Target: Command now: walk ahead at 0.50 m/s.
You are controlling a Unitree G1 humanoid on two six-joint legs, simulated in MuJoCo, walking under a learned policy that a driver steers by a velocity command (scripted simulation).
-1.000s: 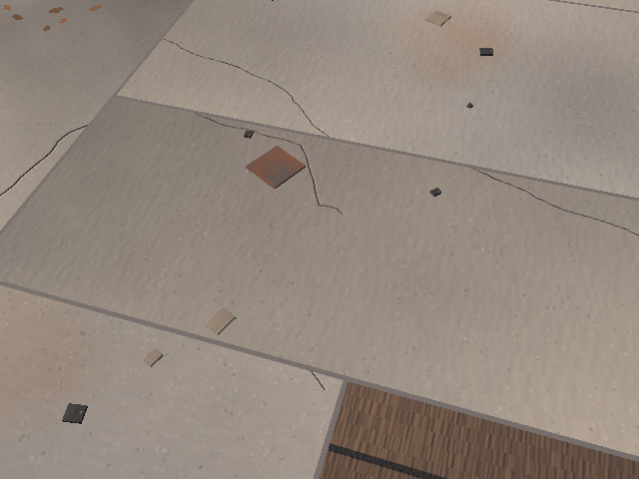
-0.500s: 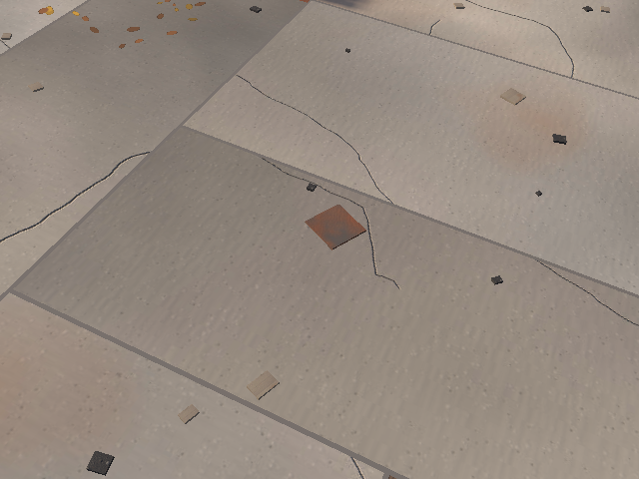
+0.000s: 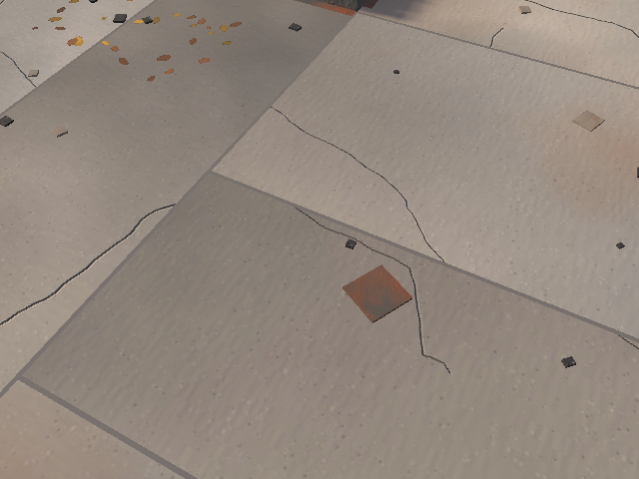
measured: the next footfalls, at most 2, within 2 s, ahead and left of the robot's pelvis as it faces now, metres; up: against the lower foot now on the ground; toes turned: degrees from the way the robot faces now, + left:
left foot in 0.32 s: +0.36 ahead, +0.16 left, +0.00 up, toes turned +1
right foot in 0.88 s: +0.66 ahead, -0.08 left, +0.00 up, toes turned -4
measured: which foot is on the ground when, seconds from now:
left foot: up 0.00-0.30, down 0.32-0.88, up 0.90-1.00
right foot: down 0.00-0.34, up 0.36-0.86, down 0.88-1.00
